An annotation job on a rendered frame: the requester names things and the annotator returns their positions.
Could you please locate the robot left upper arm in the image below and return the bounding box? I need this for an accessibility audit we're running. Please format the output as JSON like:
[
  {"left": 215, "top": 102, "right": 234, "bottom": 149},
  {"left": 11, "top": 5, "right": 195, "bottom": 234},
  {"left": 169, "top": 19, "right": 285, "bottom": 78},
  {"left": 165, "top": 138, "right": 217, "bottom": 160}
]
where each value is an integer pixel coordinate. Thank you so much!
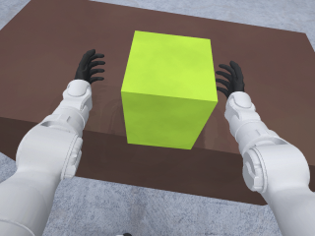
[{"left": 0, "top": 125, "right": 83, "bottom": 236}]

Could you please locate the right robot forearm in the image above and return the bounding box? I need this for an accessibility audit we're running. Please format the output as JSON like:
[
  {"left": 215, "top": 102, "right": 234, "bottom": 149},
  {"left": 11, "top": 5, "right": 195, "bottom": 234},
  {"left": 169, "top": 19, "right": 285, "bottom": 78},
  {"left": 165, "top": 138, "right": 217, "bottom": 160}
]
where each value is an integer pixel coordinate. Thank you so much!
[{"left": 224, "top": 91, "right": 310, "bottom": 184}]

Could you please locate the robot right upper arm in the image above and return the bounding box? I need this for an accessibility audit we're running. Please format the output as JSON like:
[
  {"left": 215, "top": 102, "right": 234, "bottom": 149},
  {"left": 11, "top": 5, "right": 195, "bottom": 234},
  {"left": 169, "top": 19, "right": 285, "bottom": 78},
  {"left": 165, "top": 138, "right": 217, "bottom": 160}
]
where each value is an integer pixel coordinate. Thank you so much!
[{"left": 242, "top": 144, "right": 315, "bottom": 236}]

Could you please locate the robot right hand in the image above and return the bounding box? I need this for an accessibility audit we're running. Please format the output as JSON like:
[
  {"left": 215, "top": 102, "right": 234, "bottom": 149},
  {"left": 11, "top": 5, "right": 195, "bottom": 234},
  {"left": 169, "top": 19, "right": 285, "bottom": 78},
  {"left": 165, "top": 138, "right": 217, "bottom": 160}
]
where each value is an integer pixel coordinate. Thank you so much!
[{"left": 215, "top": 60, "right": 245, "bottom": 99}]

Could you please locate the robot left hand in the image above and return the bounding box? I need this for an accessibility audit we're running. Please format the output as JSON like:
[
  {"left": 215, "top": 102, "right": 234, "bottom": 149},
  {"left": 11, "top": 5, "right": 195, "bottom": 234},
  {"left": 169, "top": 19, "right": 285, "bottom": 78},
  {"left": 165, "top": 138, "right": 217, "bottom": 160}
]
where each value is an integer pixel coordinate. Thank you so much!
[{"left": 74, "top": 49, "right": 105, "bottom": 84}]

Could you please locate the pedestal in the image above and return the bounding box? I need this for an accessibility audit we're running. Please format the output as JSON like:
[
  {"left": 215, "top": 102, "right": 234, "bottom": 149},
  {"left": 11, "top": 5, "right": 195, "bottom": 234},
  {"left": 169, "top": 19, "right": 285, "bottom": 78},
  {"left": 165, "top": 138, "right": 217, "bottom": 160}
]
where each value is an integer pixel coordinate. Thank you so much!
[{"left": 0, "top": 0, "right": 315, "bottom": 206}]

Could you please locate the left robot forearm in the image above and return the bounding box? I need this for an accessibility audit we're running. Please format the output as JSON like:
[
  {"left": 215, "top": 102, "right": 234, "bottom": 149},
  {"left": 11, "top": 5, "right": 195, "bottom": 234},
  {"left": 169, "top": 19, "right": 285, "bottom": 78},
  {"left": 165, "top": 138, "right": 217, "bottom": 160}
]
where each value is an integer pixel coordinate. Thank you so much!
[{"left": 16, "top": 80, "right": 93, "bottom": 169}]

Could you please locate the carton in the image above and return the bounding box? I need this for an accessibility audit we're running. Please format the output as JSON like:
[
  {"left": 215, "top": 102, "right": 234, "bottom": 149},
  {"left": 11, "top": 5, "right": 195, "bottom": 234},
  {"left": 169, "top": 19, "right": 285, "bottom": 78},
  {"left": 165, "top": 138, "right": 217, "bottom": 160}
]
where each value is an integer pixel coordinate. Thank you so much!
[{"left": 121, "top": 30, "right": 218, "bottom": 149}]

